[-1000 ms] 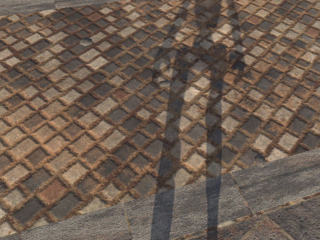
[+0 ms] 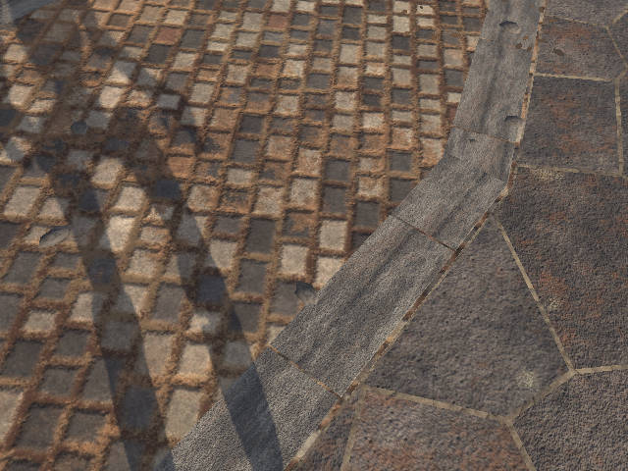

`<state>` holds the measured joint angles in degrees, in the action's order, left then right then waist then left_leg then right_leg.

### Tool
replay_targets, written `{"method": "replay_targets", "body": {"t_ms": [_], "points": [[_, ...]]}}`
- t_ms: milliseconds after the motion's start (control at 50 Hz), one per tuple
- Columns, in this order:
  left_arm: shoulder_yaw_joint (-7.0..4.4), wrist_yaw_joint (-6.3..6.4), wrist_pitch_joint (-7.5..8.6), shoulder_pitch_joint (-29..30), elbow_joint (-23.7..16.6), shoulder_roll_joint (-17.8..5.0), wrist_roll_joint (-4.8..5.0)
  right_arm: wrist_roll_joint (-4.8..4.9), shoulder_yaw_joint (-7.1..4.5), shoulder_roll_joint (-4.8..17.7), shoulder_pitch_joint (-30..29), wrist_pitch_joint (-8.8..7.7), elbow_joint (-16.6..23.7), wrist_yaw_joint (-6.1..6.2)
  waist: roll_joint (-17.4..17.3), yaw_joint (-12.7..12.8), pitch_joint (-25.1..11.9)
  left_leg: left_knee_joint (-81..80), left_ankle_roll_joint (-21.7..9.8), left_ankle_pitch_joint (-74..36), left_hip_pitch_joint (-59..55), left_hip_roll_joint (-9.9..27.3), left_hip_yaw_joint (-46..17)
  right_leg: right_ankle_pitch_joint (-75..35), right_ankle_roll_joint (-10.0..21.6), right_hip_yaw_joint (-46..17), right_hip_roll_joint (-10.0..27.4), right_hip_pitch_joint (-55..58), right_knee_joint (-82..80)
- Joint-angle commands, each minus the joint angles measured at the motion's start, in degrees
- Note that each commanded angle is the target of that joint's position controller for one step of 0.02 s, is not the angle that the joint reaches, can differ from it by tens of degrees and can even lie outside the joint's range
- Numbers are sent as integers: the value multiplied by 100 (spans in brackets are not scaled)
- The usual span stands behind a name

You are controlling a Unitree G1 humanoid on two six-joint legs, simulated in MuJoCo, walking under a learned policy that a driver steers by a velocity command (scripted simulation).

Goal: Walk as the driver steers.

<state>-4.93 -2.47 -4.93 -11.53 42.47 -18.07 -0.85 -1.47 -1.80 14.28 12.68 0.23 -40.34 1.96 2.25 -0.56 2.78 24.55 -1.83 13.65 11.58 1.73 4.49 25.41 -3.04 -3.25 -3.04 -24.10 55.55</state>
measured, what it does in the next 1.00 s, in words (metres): walks ahead: right foot, then left foot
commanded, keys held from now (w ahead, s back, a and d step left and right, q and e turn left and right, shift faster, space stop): no key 0.40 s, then w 0.60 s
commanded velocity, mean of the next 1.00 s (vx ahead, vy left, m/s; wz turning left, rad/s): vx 0.19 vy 0.00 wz -0.09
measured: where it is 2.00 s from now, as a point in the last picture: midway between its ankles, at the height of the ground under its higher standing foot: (316, 364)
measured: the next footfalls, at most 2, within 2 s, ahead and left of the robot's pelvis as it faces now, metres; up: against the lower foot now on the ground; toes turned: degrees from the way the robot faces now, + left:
right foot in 0.14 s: +0.05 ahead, -0.12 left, +0.00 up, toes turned -4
left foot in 0.44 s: +0.02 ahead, +0.10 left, +0.00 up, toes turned -4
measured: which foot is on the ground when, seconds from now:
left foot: down 0.00-0.14, up 0.16-0.42, down 0.44-0.70, up 0.72-1.00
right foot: up 0.00-0.12, down 0.14-1.00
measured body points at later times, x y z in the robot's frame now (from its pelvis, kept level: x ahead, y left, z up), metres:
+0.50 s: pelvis -0.01 -0.02 -0.01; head -0.01 -0.02 +0.44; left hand +0.13 +0.21 -0.13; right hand +0.03 -0.29 -0.14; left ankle -0.02 +0.10 -0.75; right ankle -0.03 -0.12 -0.74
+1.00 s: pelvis +0.14 -0.04 +0.00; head +0.16 -0.05 +0.45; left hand +0.08 +0.21 -0.14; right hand +0.30 -0.29 -0.12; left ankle +0.27 +0.08 -0.70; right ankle +0.01 -0.12 -0.74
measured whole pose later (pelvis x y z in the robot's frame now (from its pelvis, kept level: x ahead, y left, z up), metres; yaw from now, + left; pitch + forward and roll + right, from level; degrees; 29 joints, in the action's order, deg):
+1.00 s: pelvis +0.14 -0.04 +0.00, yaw -4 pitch +1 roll -1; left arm -0.9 -0.1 4.6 -27.6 58.0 -12.4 -1.0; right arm -2.0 -2.0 14.5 4.2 -1.4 -47.0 -2.9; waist -1.9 3.5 1.6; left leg 43.9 -1.4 7.8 34.5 3.9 2.8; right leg 15.7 3.6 0.8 -3.6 5.2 9.4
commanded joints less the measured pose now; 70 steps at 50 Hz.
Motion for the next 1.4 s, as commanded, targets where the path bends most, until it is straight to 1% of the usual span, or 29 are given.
{"method": "replay_targets", "body": {"t_ms": [20, 80, 120, 140, 160, 180, 220, 280, 380, 420, 460, 480, 540, 580, 680, 700, 720, 740, 780, 880, 1040, 1080, 1120, 1140, 1160, 1180, 1220, 1260, 1400], "points": [[46, 25, 63, 216, -474, -172, 49, -9, -289, 1023, 217, -41, 175, -63, -1312, -154, -521, -265, -1005, -2979, -858, 1269, -882, 262, 91, 312, -39, 50, -967], [96, 101, 113, 101, -443, -166, 92, 14, -320, 1121, 193, 13, 66, -140, -1415, -88, -553, 21, -955, -3213, -682, 1238, -872, -57, 260, 574, -96, 727, -2097], [148, 170, 232, -167, -310, -158, -14, 98, -297, 1056, 179, 54, -17, -147, -1054, 167, -554, 425, -526, -2621, -146, 1060, -673, -1660, 409, 423, 30, 1746, -3911], [122, 207, 324, -243, -327, -479, -131, 76, -214, 743, 376, 52, 26, -168, -188, 75, -808, 1030, -141, -1326, 563, 758, -406, -1953, 544, -753, 969, 2579, -4235], [60, 222, 372, 15, -429, -980, -52, 79, -60, 255, 353, 66, 241, -182, 1105, -70, -582, 1253, 200, 1387, 1274, -35, 25, -4097, 1208, -2023, 2245, 2323, -4006], [113, 256, 427, -186, -302, -642, -28, 81, -116, 565, 53, 180, 134, -110, 789, 283, -591, 1855, 224, 1978, 960, 110, -454, -4244, 1702, -1814, 2291, 1960, -3817], [286, 296, 452, 298, -263, -244, -43, 135, -163, 652, 93, 238, -10, -150, 586, 10, -279, 2010, 212, 1568, 977, 82, -606, -3849, 1530, -1202, 1761, 1763, -3915], [322, 365, 485, 323, -145, -241, -3, 40, -178, 648, 386, 234, -277, -175, 631, -65, -411, 1925, 295, 1126, 726, -50, -481, -4579, 1324, -696, 1356, 1910, -3729], [340, 368, 482, 281, 110, -237, -21, 107, -84, 433, 296, 246, -469, -100, 565, 39, -357, 749, 308, 770, 190, -135, -381, -3648, 1296, -779, 1287, 1684, -3602], [335, 381, 467, 320, 207, -250, 41, 50, -34, 351, 536, 179, -651, -70, 364, -111, -506, -271, 238, -264, -591, -124, -331, -2062, 1069, -828, 1129, 1336, -3633], [293, 348, 416, 201, 280, -274, 3, -112, -78, 649, 640, 43, -686, -74, 127, -52, -266, -143, 8, 878, -874, 240, -791, 593, 979, -923, 771, 532, -3577], [305, 300, 371, 275, 219, -180, 2, -19, -195, 991, 586, 61, -771, -113, -630, 16, 246, -417, -245, 2218, -206, 288, -1208, 1040, 916, -455, 282, 202, -3412], [306, 180, 488, 714, 63, -72, -124, -3, -259, 1012, 986, 22, -959, -174, -1499, -263, 807, -1834, -1007, 3469, 55, 1468, -2961, 11, 754, 500, -25, -261, -1563], [276, 115, 618, 617, 71, -86, -113, -22, -270, 980, 798, -59, -924, -184, -1199, -137, 597, -1876, -1089, 2777, -33, 1563, -2931, 85, 799, 350, 237, -199, -1361], [207, 142, 784, -775, 728, -61, -51, 95, -303, 806, 241, -157, -889, -215, -752, 516, 105, -675, -605, 1637, 1242, 541, -1304, -893, 868, 661, -59, 2762, -3262], [120, 214, 832, -1405, 882, -397, -100, 56, -220, 507, 34, -199, -757, -223, 57, 797, -32, 586, -418, 1515, 1980, 157, -803, 81, 997, -616, 839, 3466, -3934], [-35, 239, 853, -1936, 936, -1035, -92, 75, -123, 174, -139, -250, -486, -251, 1224, 943, -123, 2217, -230, 1676, 3062, -452, -152, 1786, 1508, -3071, 2239, 3754, -4928], [-17, 252, 822, -1790, 1002, -923, -110, -24, -232, 636, -269, -248, -444, -245, 624, 740, 359, 3062, -349, 1671, 3321, -177, -646, 1914, 1875, -3474, 2552, 3072, -5019], [109, 220, 895, -1012, 793, -448, -77, 20, -227, 576, -59, -309, -614, -358, 143, 254, 559, 3319, -385, 727, 3192, 185, -793, 910, 1666, -2419, 1999, 2654, -5023], [222, 242, 1039, -1416, 1125, -207, 5, -95, -156, 379, -420, -259, -577, -482, 207, 195, 213, 3064, -25, -171, 3037, 261, -320, -2427, 1471, -833, 1430, 2846, -4902], [238, 274, 1025, -1713, 1501, -370, -10, -1, -21, 312, -1666, -239, -65, -454, 344, 320, 453, 1105, -148, -858, 1983, -13, 90, -4039, 1356, -191, 1503, 2499, -4739], [223, 293, 1023, -1536, 1533, -451, -3, -12, -82, 427, -1231, -265, -182, -378, 310, 40, 228, 895, -361, -640, 1279, -222, 139, -5438, 1217, -22, 1542, 2659, -4124], [207, 300, 973, -1414, 1551, -502, -2, -52, -225, 652, 311, -342, -714, -265, 111, -624, -607, 425, -603, -613, -548, -494, 213, -6113, 1024, 283, 1255, 2385, -2241], [266, 289, 969, -1463, 1441, -321, 9, -178, -345, 1039, 1262, -388, -935, -188, -283, -928, -1195, 268, -836, 212, -1934, 495, -860, -4389, 936, 446, 978, 1292, -622], [396, 240, 958, -2124, 1325, 433, 133, -257, -454, 1596, 1520, -388, -975, -189, -1638, -507, -1876, -423, -1497, 1111, -3141, 2206, -3830, 30, 701, 602, -63, -539, 1519], [232, 249, 952, -1804, 1368, -199, 2, 28, -437, 1366, 1166, -331, -969, -247, -1044, -517, -1644, -1097, -1567, 1544, -2599, 2091, -4630, 175, 821, -144, -8, -1023, 2074], [209, 201, 998, -1054, 1163, -180, -10, 72, -257, 646, 152, -393, -849, -286, -484, -122, -328, -1325, -1312, 857, -1058, 1633, -2919, -792, 882, -36, 569, -1085, 1706], [232, 152, 893, -1105, 1217, 16, -105, 64, -170, 375, 69, -488, -989, -262, -566, 193, -134, -1520, -1046, -185, -290, 1175, -2006, -989, 800, 3, 812, -517, 1189], [248, 34, 692, 108, 841, 160, -136, 105, -154, 440, 945, -626, -1443, -253, -448, 104, 242, -1983, -1067, -1112, -396, 903, -1135, -1948, 465, 371, 1008, -1379, -27]]}}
